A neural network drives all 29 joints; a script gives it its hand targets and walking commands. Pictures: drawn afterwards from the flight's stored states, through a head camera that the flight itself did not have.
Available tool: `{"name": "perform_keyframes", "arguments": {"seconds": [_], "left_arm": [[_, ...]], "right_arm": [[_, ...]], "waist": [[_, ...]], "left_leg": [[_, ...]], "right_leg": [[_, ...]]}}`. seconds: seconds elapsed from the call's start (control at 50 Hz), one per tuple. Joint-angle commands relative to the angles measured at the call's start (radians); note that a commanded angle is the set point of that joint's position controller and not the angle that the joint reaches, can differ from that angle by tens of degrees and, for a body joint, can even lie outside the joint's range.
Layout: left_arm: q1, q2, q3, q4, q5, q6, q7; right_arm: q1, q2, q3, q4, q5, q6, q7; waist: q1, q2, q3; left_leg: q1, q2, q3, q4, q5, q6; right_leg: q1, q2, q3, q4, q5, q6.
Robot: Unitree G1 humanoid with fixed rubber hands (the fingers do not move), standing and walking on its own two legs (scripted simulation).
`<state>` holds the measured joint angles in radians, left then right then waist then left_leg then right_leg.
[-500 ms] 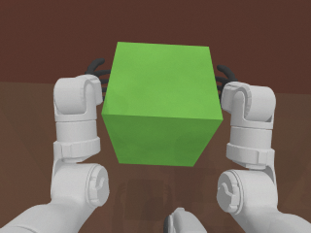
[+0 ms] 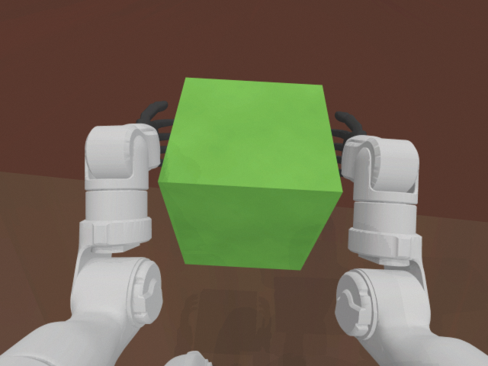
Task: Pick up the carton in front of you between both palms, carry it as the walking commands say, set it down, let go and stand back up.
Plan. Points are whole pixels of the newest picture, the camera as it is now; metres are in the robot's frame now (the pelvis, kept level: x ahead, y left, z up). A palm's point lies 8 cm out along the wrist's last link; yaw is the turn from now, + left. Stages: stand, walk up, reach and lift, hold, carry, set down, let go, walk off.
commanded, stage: carry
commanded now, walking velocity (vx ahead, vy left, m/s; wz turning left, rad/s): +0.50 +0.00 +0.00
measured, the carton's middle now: (247, 182) +0.38 +0.00 +0.09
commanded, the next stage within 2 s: none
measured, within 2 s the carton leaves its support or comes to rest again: neither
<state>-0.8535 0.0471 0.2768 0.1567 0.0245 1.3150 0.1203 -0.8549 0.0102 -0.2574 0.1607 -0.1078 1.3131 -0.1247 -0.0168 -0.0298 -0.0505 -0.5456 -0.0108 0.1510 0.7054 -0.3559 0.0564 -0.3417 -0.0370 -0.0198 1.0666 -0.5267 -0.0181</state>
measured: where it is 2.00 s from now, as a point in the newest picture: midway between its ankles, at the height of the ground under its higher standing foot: (243, 150)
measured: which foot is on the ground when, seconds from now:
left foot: down 0.00-0.34, up 0.36-0.68, down 0.70-1.00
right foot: up 0.00-0.30, down 0.32-0.72, up 0.74-1.00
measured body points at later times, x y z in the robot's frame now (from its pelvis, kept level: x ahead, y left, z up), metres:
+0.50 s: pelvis +0.29 -0.03 +0.05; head +0.32 -0.03 +0.50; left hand +0.66 +0.15 +0.19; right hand +0.70 -0.15 +0.19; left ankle +0.25 +0.08 -0.57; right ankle +0.33 -0.11 -0.67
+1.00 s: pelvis +0.60 +0.01 +0.10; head +0.63 +0.01 +0.55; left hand +1.00 +0.12 +0.26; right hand +0.97 -0.18 +0.25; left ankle +0.56 +0.09 -0.64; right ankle +0.69 -0.11 -0.57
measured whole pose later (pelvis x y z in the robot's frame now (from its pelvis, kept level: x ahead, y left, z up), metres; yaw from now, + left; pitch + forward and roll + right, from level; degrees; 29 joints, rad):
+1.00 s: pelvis +0.60 +0.01 +0.10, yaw -1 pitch +4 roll -1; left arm -0.85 0.00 0.30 0.06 0.09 1.35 0.12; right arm -0.83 -0.02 -0.25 0.08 -0.02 1.33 -0.15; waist -0.10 0.01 -0.02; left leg -0.24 0.01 0.12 0.46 -0.43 0.03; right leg -0.74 -0.04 -0.06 1.03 -0.40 -0.04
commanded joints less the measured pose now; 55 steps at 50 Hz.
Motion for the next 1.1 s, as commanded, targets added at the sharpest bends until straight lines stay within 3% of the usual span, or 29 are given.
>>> {"name": "perform_keyframes", "arguments": {"seconds": [0.0, 0.02, 0.06, 0.16, 0.24, 0.28, 0.3, 0.32, 0.34, 0.36, 0.4, 0.44, 0.52, 0.58, 0.62, 0.64, 0.68, 0.7, 0.72, 0.74, 0.78, 0.8, 0.84, 0.9, 0.96, 1.02, 1.04, 1.06, 1.08], "left_arm": [[-0.716, -1.101, -0.564, -0.046, -0.368, 0.010, -0.231], [-0.700, -1.107, -0.553, -0.050, -0.353, 0.007, -0.221], [-0.686, -1.094, -0.531, -0.073, -0.319, 0.000, -0.198], [-0.668, -1.022, -0.534, -0.130, -0.265, -0.001, -0.152], [-0.619, -0.988, -0.544, -0.067, -0.247, 0.013, -0.156], [-0.596, -0.999, -0.544, -0.016, -0.252, 0.014, -0.169], [-0.584, -1.003, -0.535, 0.014, -0.258, 0.011, -0.176], [-0.570, -1.006, -0.525, 0.032, -0.258, 0.005, -0.183], [-0.592, -1.016, -0.531, 0.031, -0.271, -0.006, -0.190], [-0.638, -1.055, -0.554, -0.014, -0.307, -0.005, -0.199], [-0.756, -1.147, -0.615, -0.124, -0.397, -0.014, -0.216], [-0.848, -1.203, -0.657, -0.206, -0.473, -0.020, -0.228], [-0.867, -1.197, -0.672, -0.258, -0.526, -0.020, -0.239], [-0.823, -1.151, -0.667, -0.239, -0.513, -0.010, -0.238], [-0.784, -1.126, -0.660, -0.196, -0.490, -0.001, -0.237], [-0.764, -1.114, -0.655, -0.169, -0.478, 0.004, -0.237], [-0.736, -1.104, -0.641, -0.109, -0.456, 0.012, -0.237], [-0.730, -1.088, -0.625, -0.082, -0.444, 0.015, -0.239], [-0.732, -1.099, -0.607, -0.070, -0.428, 0.018, -0.243], [-0.746, -1.098, -0.596, -0.049, -0.409, 0.017, -0.243], [-0.717, -1.100, -0.563, -0.041, -0.375, 0.013, -0.233], [-0.708, -1.107, -0.550, -0.045, -0.362, 0.009, -0.224], [-0.699, -1.096, -0.530, -0.075, -0.330, 0.005, -0.202], [-0.685, -1.052, -0.528, -0.117, -0.291, 0.000, -0.167], [-0.658, -1.006, -0.535, -0.119, -0.264, 0.009, -0.151], [-0.623, -0.987, -0.543, -0.064, -0.254, 0.019, -0.158], [-0.617, -0.989, -0.544, -0.044, -0.257, 0.021, -0.164], [-0.602, -0.999, -0.542, -0.016, -0.260, 0.020, -0.170], [-0.592, -1.003, -0.533, 0.014, -0.265, 0.018, -0.177]], "right_arm": [[-0.769, 1.054, 0.588, -0.121, 0.484, -0.005, 0.225], [-0.830, 1.089, 0.612, -0.173, 0.529, -0.010, 0.232], [-0.911, 1.128, 0.636, -0.248, 0.588, -0.016, 0.242], [-0.905, 1.094, 0.630, -0.274, 0.616, -0.007, 0.245], [-0.815, 1.056, 0.607, -0.162, 0.574, 0.008, 0.251], [-0.789, 1.046, 0.590, -0.106, 0.552, 0.011, 0.254], [-0.762, 1.048, 0.579, -0.071, 0.538, 0.012, 0.256], [-0.773, 1.053, 0.569, -0.057, 0.528, 0.012, 0.261], [-0.779, 1.069, 0.557, -0.045, 0.514, 0.012, 0.264], [-0.797, 1.071, 0.555, -0.039, 0.502, 0.006, 0.260], [-0.765, 1.072, 0.531, -0.056, 0.469, -0.003, 0.241], [-0.735, 1.052, 0.508, -0.085, 0.433, -0.011, 0.215], [-0.699, 0.985, 0.507, -0.150, 0.374, -0.017, 0.170], [-0.684, 0.936, 0.519, -0.159, 0.354, -0.008, 0.156], [-0.657, 0.918, 0.527, -0.130, 0.348, 0.002, 0.159], [-0.654, 0.916, 0.531, -0.114, 0.350, 0.007, 0.164], [-0.614, 0.924, 0.528, -0.043, 0.367, 0.011, 0.179], [-0.599, 0.925, 0.523, -0.022, 0.380, 0.009, 0.187], [-0.625, 0.926, 0.523, -0.009, 0.377, -0.002, 0.193], [-0.641, 0.970, 0.534, -0.025, 0.403, 0.000, 0.203], [-0.769, 1.048, 0.585, -0.114, 0.489, -0.003, 0.225], [-0.834, 1.081, 0.606, -0.165, 0.534, -0.009, 0.234], [-0.899, 1.116, 0.631, -0.243, 0.581, -0.014, 0.239], [-0.917, 1.109, 0.632, -0.280, 0.606, -0.010, 0.239], [-0.867, 1.071, 0.620, -0.250, 0.597, 0.003, 0.241], [-0.804, 1.045, 0.603, -0.162, 0.562, 0.013, 0.246], [-0.789, 1.039, 0.596, -0.135, 0.551, 0.014, 0.248], [-0.780, 1.035, 0.586, -0.109, 0.541, 0.015, 0.249], [-0.751, 1.037, 0.576, -0.075, 0.527, 0.016, 0.250]], "waist": [[-0.077, 0.064, -0.487], [-0.063, 0.044, -0.468], [-0.044, 0.097, -0.475], [-0.055, 0.130, -0.433], [-0.052, 0.176, -0.378], [0.023, 0.157, -0.428], [0.076, 0.111, -0.518], [0.128, -0.066, -0.621], [0.135, -0.319, -0.605], [0.121, -0.197, -0.540], [0.117, 0.020, -0.478], [0.083, -0.011, -0.483], [0.087, -0.066, -0.455], [0.092, -0.103, -0.415], [0.080, -0.121, -0.394], [0.063, -0.120, -0.393], [-0.029, -0.037, -0.503], [-0.080, 0.076, -0.596], [-0.080, 0.367, -0.619], [-0.080, 0.295, -0.545], [-0.078, 0.059, -0.482], [-0.064, 0.041, -0.466], [-0.044, 0.094, -0.471], [-0.046, 0.125, -0.458], [-0.060, 0.147, -0.409], [-0.053, 0.178, -0.367], [-0.035, 0.185, -0.374], [0.017, 0.166, -0.409], [0.071, 0.124, -0.497]], "left_leg": [[0.805, 0.338, -0.633, -0.251, 0.404, 0.231], [0.761, 0.315, -0.562, -0.256, 0.410, 0.191], [0.722, 0.286, -0.479, -0.293, 0.289, 0.147], [0.668, 0.279, -0.342, -0.365, 0.247, 0.174], [0.564, 0.238, -0.192, -0.345, 0.385, 0.115], [0.468, 0.203, -0.077, -0.144, 0.651, 0.062], [0.333, 0.175, -0.021, 0.033, 0.674, 0.013], [0.091, 0.102, -0.022, 0.314, 0.384, -0.041], [-0.200, -0.072, -0.078, 0.555, -0.157, -0.063], [-0.306, -0.019, -0.183, 0.730, -0.192, -0.035], [-0.335, 0.039, -0.195, 0.745, -0.130, -0.009], [-0.298, 0.063, -0.194, 0.640, -0.083, -0.005], [-0.288, 0.069, -0.124, 0.437, -0.072, -0.017], [-0.139, 0.066, -0.082, 0.169, 0.014, -0.024], [-0.005, 0.009, 0.006, 0.026, 0.031, -0.022], [0.081, -0.025, 0.055, -0.029, 0.039, -0.013], [0.504, -0.066, 0.092, -0.132, 0.085, 0.029], [0.759, 0.123, -0.224, -0.189, -0.100, 0.086], [0.892, 0.345, -0.753, -0.321, -0.085, 0.231], [0.889, 0.369, -0.835, -0.356, 0.066, 0.261], [0.801, 0.340, -0.636, -0.252, 0.391, 0.233], [0.758, 0.318, -0.563, -0.255, 0.394, 0.193], [0.715, 0.288, -0.480, -0.293, 0.271, 0.148], [0.697, 0.288, -0.410, -0.334, 0.223, 0.172], [0.638, 0.269, -0.300, -0.367, 0.256, 0.163], [0.565, 0.238, -0.192, -0.341, 0.381, 0.114], [0.537, 0.231, -0.158, -0.288, 0.490, 0.095], [0.476, 0.207, -0.082, -0.156, 0.644, 0.062], [0.352, 0.180, -0.018, 0.022, 0.705, 0.014]], "right_leg": [[-0.541, 0.022, 0.047, 0.386, 0.033, -0.020], [-0.531, 0.004, 0.052, 0.330, 0.068, -0.027], [-0.486, -0.003, 0.039, 0.237, 0.104, -0.031], [-0.457, -0.019, -0.028, -0.039, 0.125, -0.020], [-0.225, 0.054, -0.151, -0.340, 0.187, -0.027], [0.092, 0.132, -0.255, -0.485, 0.249, -0.056], [0.378, 0.102, -0.200, -0.486, 0.239, -0.090], [0.605, -0.153, 0.257, -0.586, -0.021, -0.192], [0.702, -0.304, 0.709, -0.739, 0.165, -0.325], [0.703, -0.326, 0.663, -0.678, 0.324, -0.340], [0.564, -0.274, 0.471, -0.598, 0.551, -0.278], [0.499, -0.234, 0.361, -0.629, 0.432, -0.210], [0.459, -0.230, 0.268, -0.692, 0.380, -0.230], [0.368, -0.202, 0.148, -0.716, 0.410, -0.203], [0.321, -0.184, 0.078, -0.704, 0.472, -0.175], [0.301, -0.182, 0.049, -0.664, 0.541, -0.161], [0.168, -0.127, -0.092, -0.359, 0.797, -0.085], [-0.036, -0.093, -0.107, -0.120, 0.560, -0.021], [-0.327, 0.073, -0.069, 0.116, 0.091, 0.017], [-0.482, 0.084, 0.016, 0.306, -0.015, 0.006], [-0.546, 0.021, 0.048, 0.390, 0.026, -0.021], [-0.536, 0.003, 0.053, 0.336, 0.059, -0.028], [-0.488, -0.003, 0.039, 0.240, 0.094, -0.032], [-0.496, -0.007, -0.004, 0.127, 0.092, -0.029], [-0.419, -0.016, -0.046, -0.116, 0.143, -0.023], [-0.243, 0.053, -0.152, -0.328, 0.186, -0.031], [-0.138, 0.092, -0.200, -0.385, 0.190, -0.042], [0.057, 0.133, -0.257, -0.469, 0.249, -0.058], [0.339, 0.117, -0.221, -0.474, 0.244, -0.090]]}}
